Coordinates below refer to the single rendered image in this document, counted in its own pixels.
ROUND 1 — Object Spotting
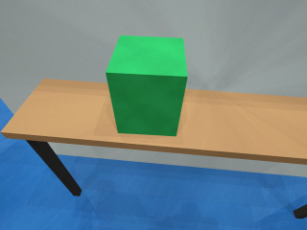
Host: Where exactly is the carton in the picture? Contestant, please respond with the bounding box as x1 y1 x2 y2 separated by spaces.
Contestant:
106 35 188 137

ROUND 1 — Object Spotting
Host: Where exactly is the table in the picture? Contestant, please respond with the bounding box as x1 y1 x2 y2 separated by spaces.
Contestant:
1 79 307 219

